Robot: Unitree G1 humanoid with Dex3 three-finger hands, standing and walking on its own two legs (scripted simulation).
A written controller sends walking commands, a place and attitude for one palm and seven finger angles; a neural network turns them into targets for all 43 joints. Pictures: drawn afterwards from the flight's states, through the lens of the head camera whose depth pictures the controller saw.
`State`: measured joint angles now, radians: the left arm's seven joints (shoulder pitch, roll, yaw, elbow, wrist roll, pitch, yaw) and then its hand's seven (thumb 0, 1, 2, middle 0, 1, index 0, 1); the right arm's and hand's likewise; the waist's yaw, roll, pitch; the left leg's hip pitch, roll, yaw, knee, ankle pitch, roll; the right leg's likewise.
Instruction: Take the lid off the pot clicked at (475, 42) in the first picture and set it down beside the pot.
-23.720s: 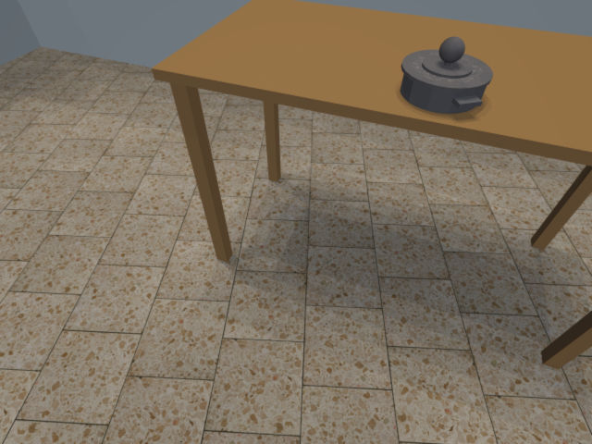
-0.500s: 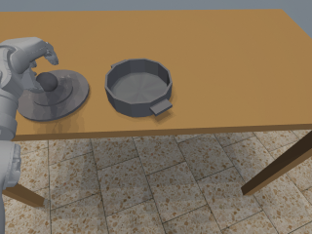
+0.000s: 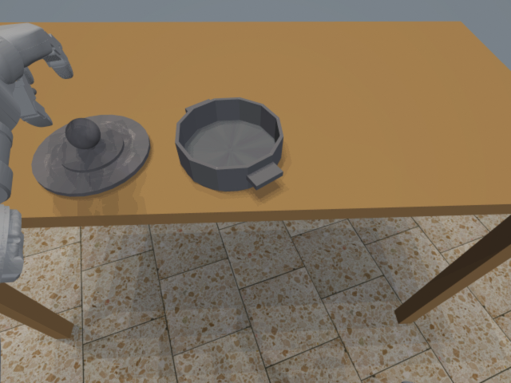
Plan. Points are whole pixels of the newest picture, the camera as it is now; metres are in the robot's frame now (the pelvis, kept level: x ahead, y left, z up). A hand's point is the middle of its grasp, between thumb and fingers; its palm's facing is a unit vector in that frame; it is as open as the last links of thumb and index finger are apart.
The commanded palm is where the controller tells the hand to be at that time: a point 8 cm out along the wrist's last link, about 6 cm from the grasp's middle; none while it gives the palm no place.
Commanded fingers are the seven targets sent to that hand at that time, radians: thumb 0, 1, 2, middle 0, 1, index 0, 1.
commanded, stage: raise the empty hand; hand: left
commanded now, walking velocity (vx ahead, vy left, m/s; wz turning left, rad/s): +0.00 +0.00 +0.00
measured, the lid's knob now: (83, 133) +0.49 +0.28 +0.12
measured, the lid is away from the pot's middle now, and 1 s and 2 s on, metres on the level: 0.24 0.24 0.24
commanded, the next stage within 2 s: draw the hand back to the body in 0.34 s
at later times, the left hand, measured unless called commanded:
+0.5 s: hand (36, 62) +0.48 +0.28 +0.25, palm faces -0.22 -0.06 -0.97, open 11.0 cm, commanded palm +0.44 +0.28 +0.31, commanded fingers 0.00 -0.16 0.96 -0.53 -0.51 -0.53 -0.51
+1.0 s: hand (50, 90) +0.41 +0.24 +0.26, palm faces +0.06 -0.46 -0.89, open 11.0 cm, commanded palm +0.36 +0.27 +0.31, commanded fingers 0.00 -0.16 0.96 -0.53 -0.51 -0.53 -0.51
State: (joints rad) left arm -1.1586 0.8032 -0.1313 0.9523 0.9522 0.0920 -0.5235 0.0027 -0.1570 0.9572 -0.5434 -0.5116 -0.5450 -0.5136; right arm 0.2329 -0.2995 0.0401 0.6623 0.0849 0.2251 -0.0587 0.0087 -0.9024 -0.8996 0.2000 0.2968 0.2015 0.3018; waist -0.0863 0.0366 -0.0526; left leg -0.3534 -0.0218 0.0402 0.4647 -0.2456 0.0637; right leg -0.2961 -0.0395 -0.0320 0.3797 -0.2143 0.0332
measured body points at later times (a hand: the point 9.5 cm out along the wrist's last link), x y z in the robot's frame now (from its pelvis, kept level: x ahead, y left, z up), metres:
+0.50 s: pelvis +0.01 +0.00 +0.00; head +0.06 -0.01 +0.45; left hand +0.49 +0.28 +0.31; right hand +0.07 -0.28 -0.13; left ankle -0.01 +0.08 -0.74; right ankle -0.02 -0.15 -0.74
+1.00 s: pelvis +0.00 -0.02 +0.00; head +0.02 -0.04 +0.45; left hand +0.40 +0.26 +0.30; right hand +0.17 -0.26 -0.10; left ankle -0.01 +0.08 -0.74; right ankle -0.02 -0.15 -0.74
